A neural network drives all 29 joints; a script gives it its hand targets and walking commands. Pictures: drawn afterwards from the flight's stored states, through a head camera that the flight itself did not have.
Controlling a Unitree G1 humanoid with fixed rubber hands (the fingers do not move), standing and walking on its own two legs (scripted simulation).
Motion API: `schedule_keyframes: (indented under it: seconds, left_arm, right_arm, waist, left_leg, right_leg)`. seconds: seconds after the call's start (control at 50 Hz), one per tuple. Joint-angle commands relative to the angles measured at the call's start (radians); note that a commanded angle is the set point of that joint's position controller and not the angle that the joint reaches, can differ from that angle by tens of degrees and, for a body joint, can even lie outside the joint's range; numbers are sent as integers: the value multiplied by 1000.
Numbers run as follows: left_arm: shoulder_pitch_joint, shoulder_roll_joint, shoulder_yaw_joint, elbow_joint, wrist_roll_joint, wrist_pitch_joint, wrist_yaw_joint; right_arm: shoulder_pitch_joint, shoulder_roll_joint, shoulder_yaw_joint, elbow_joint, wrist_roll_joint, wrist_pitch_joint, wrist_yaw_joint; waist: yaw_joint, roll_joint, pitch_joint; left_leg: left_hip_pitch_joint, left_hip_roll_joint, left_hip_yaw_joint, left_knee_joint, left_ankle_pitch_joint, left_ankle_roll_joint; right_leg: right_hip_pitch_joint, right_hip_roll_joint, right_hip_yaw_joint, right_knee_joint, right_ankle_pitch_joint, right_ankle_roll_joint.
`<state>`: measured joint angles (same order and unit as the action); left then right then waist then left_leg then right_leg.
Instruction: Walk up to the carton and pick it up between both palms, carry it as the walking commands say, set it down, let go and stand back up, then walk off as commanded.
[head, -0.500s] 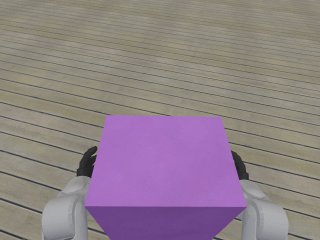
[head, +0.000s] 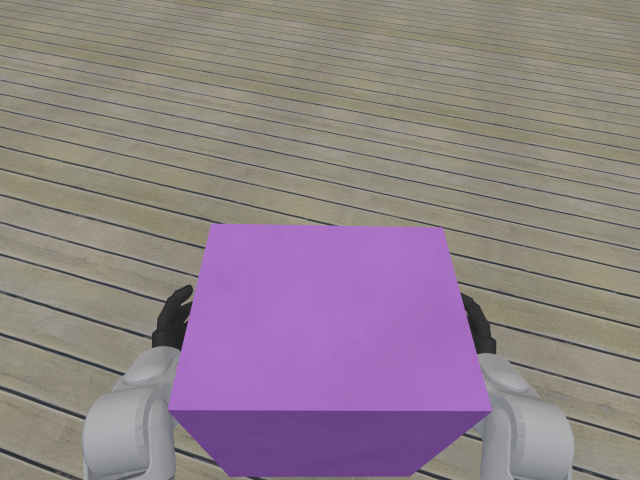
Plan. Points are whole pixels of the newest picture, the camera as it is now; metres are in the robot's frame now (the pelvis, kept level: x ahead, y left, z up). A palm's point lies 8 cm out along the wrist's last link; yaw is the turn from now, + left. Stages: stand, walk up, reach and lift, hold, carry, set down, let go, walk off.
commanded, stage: carry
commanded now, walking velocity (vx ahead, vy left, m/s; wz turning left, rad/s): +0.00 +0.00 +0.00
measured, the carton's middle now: (323, 366) +0.24 +0.00 +0.04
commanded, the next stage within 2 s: hold in 1.38 s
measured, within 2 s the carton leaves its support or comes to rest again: neither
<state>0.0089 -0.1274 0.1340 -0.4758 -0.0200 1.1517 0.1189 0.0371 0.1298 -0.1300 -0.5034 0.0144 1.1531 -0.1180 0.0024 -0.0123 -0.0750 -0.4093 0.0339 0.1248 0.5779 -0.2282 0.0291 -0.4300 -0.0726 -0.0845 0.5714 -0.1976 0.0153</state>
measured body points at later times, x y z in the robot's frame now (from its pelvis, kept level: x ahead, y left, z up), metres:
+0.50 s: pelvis +0.01 +0.00 +0.00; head +0.02 +0.01 +0.45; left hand +0.27 +0.17 +0.05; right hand +0.26 -0.16 +0.06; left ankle +0.04 +0.10 -0.73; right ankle +0.06 -0.13 -0.73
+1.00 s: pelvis +0.03 -0.01 +0.00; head +0.03 +0.00 +0.45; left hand +0.29 +0.16 +0.04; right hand +0.28 -0.17 +0.04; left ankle +0.04 +0.10 -0.73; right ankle +0.06 -0.13 -0.73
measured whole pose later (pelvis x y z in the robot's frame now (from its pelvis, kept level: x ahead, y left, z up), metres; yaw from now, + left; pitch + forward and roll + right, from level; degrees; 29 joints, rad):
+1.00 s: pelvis +0.03 -0.01 +0.00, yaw +0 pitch +3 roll +0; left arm -0.04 -0.11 0.15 -0.22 0.02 0.92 0.06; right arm 0.01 0.13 -0.15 -0.25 -0.03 0.92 -0.07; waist 0.00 -0.02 -0.05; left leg -0.35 0.05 0.13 0.56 -0.26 0.01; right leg -0.38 -0.06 -0.08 0.57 -0.24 0.01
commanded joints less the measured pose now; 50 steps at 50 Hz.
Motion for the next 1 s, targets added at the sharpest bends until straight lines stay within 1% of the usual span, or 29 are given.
schedule_keyframes:
  seconds: [0.0,0.06,0.08,0.18,0.2,0.22,0.24,0.28,0.3,0.34,0.36,0.38,0.4,0.48,0.5,0.54,0.56,0.58,0.7,0.72,0.74,0.78,0.8,0.82,0.84,0.9,0.92,0.96,0.98]
  left_arm:
    - [-421,-785,-748,-138,-220,-26,-152]
    - [-430,-782,-749,-136,-218,-34,-153]
    - [-436,-780,-751,-148,-220,-37,-153]
    - [-431,-781,-734,-104,-204,-51,-159]
    - [-438,-762,-720,-87,-194,-55,-159]
    - [-443,-782,-742,-125,-210,-58,-159]
    - [-431,-762,-722,-86,-193,-62,-159]
    - [-445,-764,-716,-68,-188,-72,-162]
    - [-453,-767,-729,-113,-199,-76,-162]
    - [-455,-761,-714,-69,-185,-89,-167]
    - [-461,-723,-673,14,-153,-101,-168]
    - [-460,-775,-729,-90,-195,-102,-168]
    - [-455,-755,-701,-39,-176,-107,-170]
    - [-468,-726,-660,38,-143,-146,-178]
    - [-476,-743,-681,-17,-160,-152,-176]
    - [-478,-715,-642,58,-130,-175,-179]
    - [-490,-738,-666,-5,-155,-183,-177]
    - [-474,-700,-627,76,-122,-193,-179]
    - [-475,-703,-639,14,-142,-218,-169]
    - [-452,-674,-600,102,-107,-224,-172]
    - [-473,-670,-611,55,-122,-230,-168]
    - [-451,-673,-620,47,-127,-226,-166]
    - [-439,-643,-585,137,-92,-235,-170]
    - [-444,-637,-581,130,-88,-248,-172]
    - [-474,-658,-610,60,-119,-254,-173]
    - [-492,-673,-617,30,-135,-261,-168]
    - [-467,-637,-579,117,-102,-263,-169]
    - [-451,-636,-588,85,-113,-268,-165]
    - [-454,-622,-574,110,-103,-272,-161]
  right_arm:
    - [-482,763,737,-147,216,-26,140]
    - [-479,761,730,-136,212,-34,142]
    - [-475,760,731,-144,211,-36,140]
    - [-503,753,726,-132,202,-55,144]
    - [-491,742,708,-95,192,-56,146]
    - [-489,765,731,-123,207,-58,147]
    - [-477,741,709,-89,192,-62,148]
    - [-491,742,699,-73,184,-72,151]
    - [-491,754,716,-101,193,-74,151]
    - [-497,743,697,-68,179,-89,155]
    - [-480,706,641,27,142,-103,158]
    - [-493,757,708,-88,186,-103,156]
    - [-488,737,680,-34,164,-110,157]
    - [-505,711,646,30,135,-149,167]
    - [-519,732,672,-29,156,-156,164]
    - [-522,705,633,43,129,-180,170]
    - [-535,731,663,-28,156,-188,168]
    - [-514,694,619,65,121,-197,171]
    - [-525,699,641,-1,147,-222,161]
    - [-502,668,606,78,113,-228,164]
    - [-497,668,606,58,122,-232,160]
    - [-489,670,618,39,129,-231,158]
    - [-471,639,579,136,93,-239,164]
    - [-489,639,582,118,96,-254,166]
    - [-512,658,607,50,118,-261,163]
    - [-527,668,606,19,129,-267,159]
    - [-505,633,573,104,99,-269,161]
    - [-505,630,587,57,112,-276,154]
    - [-504,614,571,85,101,-280,152]
  waist:
    - [-1,5,-271]
    - [-1,23,-275]
    - [-2,2,-273]
    - [-1,3,-265]
    - [-2,7,-257]
    - [-1,7,-258]
    - [-1,24,-256]
    - [-2,21,-253]
    - [-3,-4,-254]
    - [-2,10,-259]
    - [-2,34,-264]
    - [0,16,-253]
    - [-2,20,-260]
    - [-1,12,-264]
    - [-1,9,-273]
    - [0,22,-287]
    - [0,14,-289]
    - [-1,15,-294]
    - [1,0,-297]
    - [1,-7,-311]
    - [1,6,-298]
    - [2,2,-295]
    - [1,3,-316]
    - [2,11,-314]
    - [2,4,-305]
    - [0,9,-289]
    - [1,6,-279]
    - [1,1,-297]
    - [2,-6,-298]
  left_leg:
    - [133,115,-120,-129,33,-27]
    - [141,119,-131,-140,37,-25]
    - [142,122,-128,-132,60,-26]
    - [138,123,-133,-140,65,-27]
    - [139,125,-138,-147,69,-28]
    - [145,125,-130,-142,68,-29]
    - [148,127,-138,-153,63,-29]
    - [143,121,-135,-160,15,-26]
    - [149,120,-129,-148,33,-26]
    - [158,118,-124,-145,55,-27]
    - [159,124,-131,-154,52,-27]
    - [156,121,-124,-150,27,-23]
    - [153,118,-130,-149,12,-21]
    - [159,115,-125,-151,38,-22]
    - [166,116,-127,-143,44,-20]
    - [181,119,-124,-136,88,-21]
    - [180,121,-126,-140,96,-22]
    - [186,119,-123,-132,107,-21]
    - [197,122,-110,-111,156,-19]
    - [202,122,-115,-113,154,-17]
    - [197,125,-112,-115,153,-17]
    - [196,125,-115,-112,163,-17]
    - [208,126,-117,-110,178,-17]
    - [211,125,-107,-110,187,-19]
    - [206,127,-106,-102,195,-21]
    - [195,121,-104,-120,103,-11]
    - [187,120,-106,-130,89,-12]
    - [192,122,-111,-124,89,-8]
    - [193,121,-101,-106,127,-7]
  right_leg:
    - [124,-91,86,-100,68,-12]
    - [117,-85,79,-94,41,-10]
    - [123,-87,80,-92,61,-11]
    - [126,-83,77,-88,49,-9]
    - [123,-80,73,-87,35,-7]
    - [124,-83,75,-89,39,-9]
    - [116,-78,74,-86,26,-8]
    - [116,-77,75,-96,6,-12]
    - [117,-80,74,-98,24,-11]
    - [120,-81,78,-93,45,-13]
    - [126,-73,71,-87,26,-16]
    - [123,-74,74,-100,25,-18]
    - [129,-73,80,-104,23,-20]
    - [140,-73,80,-103,53,-21]
    - [143,-72,79,-102,56,-20]
    - [152,-71,78,-95,79,-20]
    - [161,-73,73,-91,80,-18]
    - [161,-72,76,-93,95,-20]
    - [174,-79,81,-90,151,-20]
    - [182,-77,79,-88,146,-22]
    - [179,-80,82,-89,150,-24]
    - [183,-81,83,-89,151,-23]
    - [183,-78,85,-83,163,-25]
    - [191,-81,84,-80,168,-25]
    - [189,-80,84,-80,177,-24]
    - [171,-79,84,-102,126,-24]
    - [171,-78,82,-101,115,-24]
    - [180,-79,86,-104,123,-26]
    - [183,-84,89,-102,174,-31]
